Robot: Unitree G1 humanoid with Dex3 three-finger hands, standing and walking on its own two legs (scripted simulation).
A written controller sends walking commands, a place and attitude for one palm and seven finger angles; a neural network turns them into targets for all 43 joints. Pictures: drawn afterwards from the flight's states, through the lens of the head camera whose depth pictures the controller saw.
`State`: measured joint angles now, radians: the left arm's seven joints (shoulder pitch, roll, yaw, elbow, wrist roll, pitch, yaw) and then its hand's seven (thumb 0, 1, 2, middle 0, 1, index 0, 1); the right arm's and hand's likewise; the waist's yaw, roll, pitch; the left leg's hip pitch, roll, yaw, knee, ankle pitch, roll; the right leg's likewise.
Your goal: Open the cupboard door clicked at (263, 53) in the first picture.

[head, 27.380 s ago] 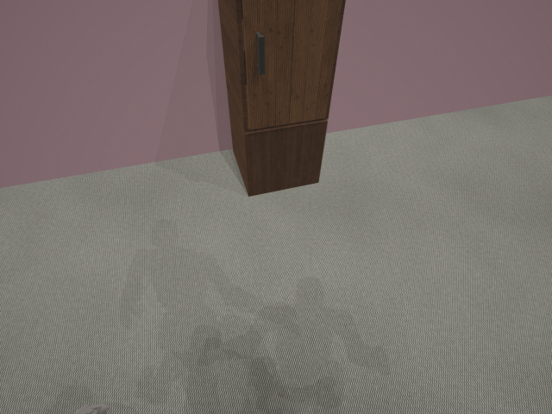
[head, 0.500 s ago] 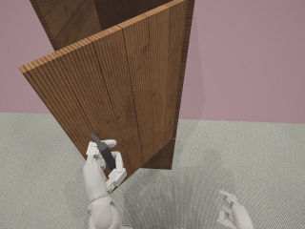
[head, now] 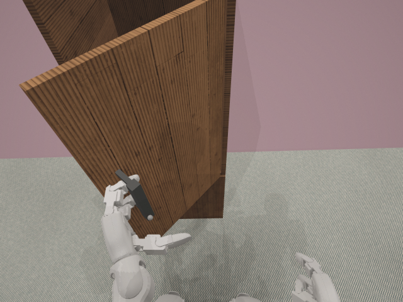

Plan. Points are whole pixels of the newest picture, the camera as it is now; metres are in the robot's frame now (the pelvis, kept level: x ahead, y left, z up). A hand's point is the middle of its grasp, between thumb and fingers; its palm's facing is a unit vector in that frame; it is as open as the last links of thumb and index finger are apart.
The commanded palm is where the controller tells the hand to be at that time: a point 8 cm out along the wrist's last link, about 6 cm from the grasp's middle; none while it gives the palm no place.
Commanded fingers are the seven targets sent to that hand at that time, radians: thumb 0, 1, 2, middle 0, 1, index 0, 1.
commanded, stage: open thumb and fingers to let go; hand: left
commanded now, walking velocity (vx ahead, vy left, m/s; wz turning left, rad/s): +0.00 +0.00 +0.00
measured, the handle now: (135, 195) +0.31 +0.15 +0.05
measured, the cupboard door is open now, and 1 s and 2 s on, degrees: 48 48 48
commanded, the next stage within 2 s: slide the hand sideways off the handle in 0.16 s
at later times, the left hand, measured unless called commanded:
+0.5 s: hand (145, 234) +0.24 +0.11 +0.05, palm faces -0.04 -1.00 +0.01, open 16.4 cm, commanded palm +0.21 +0.15 +0.05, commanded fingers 0.00 -0.50 0.30 -0.15 -0.30 -0.15 -0.30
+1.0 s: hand (123, 253) +0.20 +0.14 +0.06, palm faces +0.04 -1.00 +0.02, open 16.2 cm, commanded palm +0.16 +0.19 +0.05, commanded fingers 0.00 -0.50 0.30 -0.15 -0.30 -0.15 -0.30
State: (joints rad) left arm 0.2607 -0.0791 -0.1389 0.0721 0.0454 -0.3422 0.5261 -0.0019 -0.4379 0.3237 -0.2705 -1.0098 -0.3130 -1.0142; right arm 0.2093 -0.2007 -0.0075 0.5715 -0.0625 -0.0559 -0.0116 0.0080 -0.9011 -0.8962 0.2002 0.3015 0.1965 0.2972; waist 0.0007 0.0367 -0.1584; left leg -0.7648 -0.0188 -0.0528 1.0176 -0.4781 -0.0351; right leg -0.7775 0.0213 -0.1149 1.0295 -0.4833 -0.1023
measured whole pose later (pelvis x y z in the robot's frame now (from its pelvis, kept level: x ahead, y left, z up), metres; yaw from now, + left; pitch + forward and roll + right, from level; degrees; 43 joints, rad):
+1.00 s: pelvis +0.01 +0.06 -0.02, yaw -2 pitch +14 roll -2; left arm 0.63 0.06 -0.23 -0.30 0.01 -0.36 0.12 -0.01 -0.50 0.30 -0.15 -0.30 -0.18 -0.31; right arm 0.27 -0.20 0.04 0.36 -0.02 -0.06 0.02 0.01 -0.90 -0.90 0.20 0.30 0.20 0.30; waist 0.02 0.04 -0.16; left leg -0.84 -0.03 -0.01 1.15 -0.56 0.05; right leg -0.83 0.01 -0.07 1.11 -0.53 -0.03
